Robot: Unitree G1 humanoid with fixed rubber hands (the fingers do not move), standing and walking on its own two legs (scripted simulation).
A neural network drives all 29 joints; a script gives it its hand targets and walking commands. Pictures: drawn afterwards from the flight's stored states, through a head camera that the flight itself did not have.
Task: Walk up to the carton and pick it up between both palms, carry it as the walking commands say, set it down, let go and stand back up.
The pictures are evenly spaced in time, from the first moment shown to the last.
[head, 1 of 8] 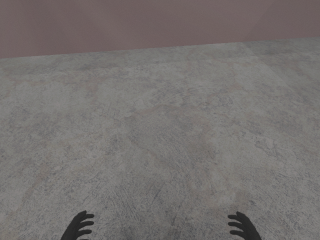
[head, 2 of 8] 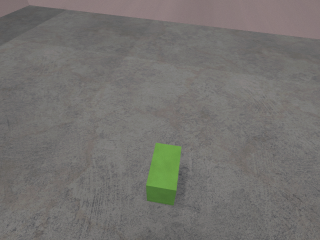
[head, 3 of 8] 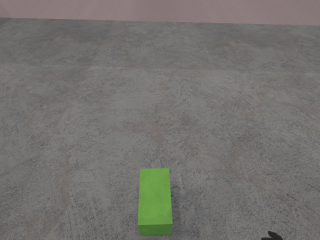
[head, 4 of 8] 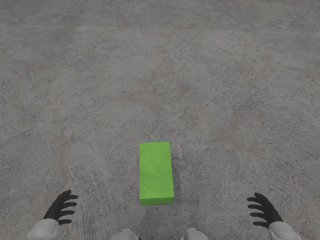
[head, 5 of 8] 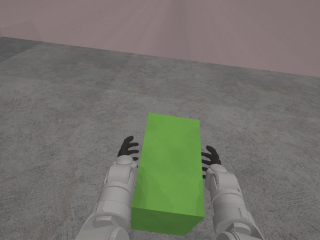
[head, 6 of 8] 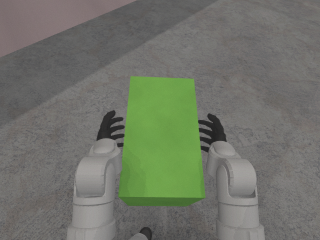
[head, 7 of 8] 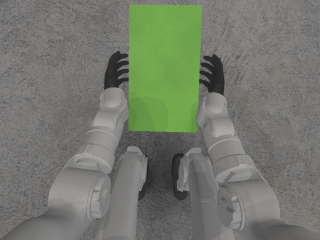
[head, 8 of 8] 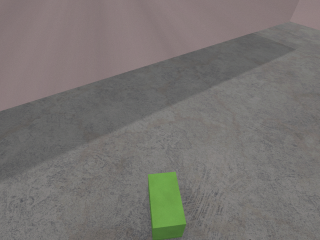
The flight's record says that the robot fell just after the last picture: no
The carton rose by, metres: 0.70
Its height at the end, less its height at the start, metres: +0.00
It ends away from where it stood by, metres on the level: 2.38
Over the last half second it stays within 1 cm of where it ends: yes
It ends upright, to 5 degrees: yes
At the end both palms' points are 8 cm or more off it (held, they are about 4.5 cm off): yes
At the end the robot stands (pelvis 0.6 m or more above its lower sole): yes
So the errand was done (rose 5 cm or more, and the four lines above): yes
